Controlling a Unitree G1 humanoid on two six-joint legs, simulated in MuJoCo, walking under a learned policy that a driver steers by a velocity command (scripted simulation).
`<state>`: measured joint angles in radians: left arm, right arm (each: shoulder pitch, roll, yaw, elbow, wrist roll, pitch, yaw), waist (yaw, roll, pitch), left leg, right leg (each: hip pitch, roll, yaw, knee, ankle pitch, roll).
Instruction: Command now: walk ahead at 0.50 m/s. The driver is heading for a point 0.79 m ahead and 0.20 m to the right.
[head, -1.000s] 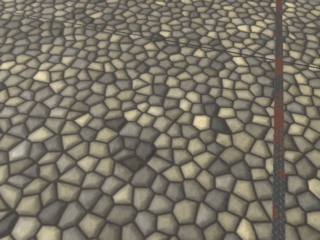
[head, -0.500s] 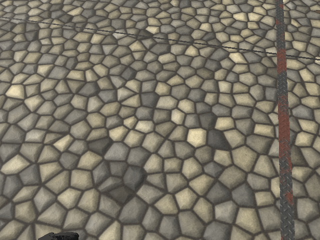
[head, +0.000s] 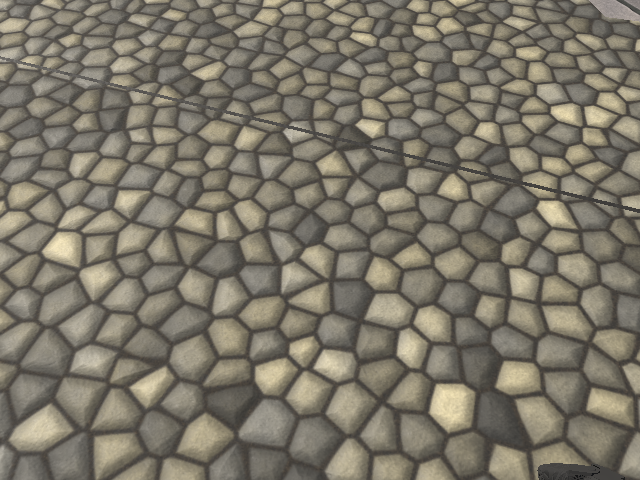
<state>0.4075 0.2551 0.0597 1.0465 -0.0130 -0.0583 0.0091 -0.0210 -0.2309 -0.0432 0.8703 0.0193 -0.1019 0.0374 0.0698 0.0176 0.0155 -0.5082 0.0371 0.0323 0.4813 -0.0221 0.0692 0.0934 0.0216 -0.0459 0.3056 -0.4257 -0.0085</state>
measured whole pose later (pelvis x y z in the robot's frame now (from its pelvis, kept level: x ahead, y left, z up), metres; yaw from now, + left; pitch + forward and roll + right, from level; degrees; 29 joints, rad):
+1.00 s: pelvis +0.57 -0.03 +0.02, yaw -3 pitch +2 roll -1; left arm 0.39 0.23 0.06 1.01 -0.02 -0.08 0.01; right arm 0.00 -0.24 -0.06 0.88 0.01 -0.09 0.02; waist 0.09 0.04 0.01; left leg -0.62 0.09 -0.04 0.53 0.06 0.00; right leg 0.02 0.05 -0.01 0.23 -0.29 -0.04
